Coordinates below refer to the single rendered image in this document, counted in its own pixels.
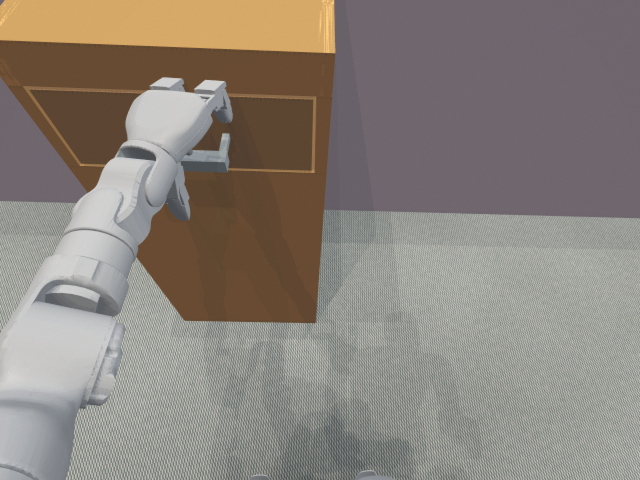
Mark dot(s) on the drawer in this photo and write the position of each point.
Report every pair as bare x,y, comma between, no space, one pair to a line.
266,132

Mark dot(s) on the robot left upper arm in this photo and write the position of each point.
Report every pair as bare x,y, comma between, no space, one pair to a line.
59,360

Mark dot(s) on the robot left hand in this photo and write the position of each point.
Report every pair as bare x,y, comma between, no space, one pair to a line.
176,121

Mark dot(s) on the handle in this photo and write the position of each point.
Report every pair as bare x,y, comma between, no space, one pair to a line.
209,161

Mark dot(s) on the cabinet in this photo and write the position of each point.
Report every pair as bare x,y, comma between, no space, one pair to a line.
251,249

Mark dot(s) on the robot left forearm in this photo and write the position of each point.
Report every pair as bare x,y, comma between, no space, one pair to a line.
89,269

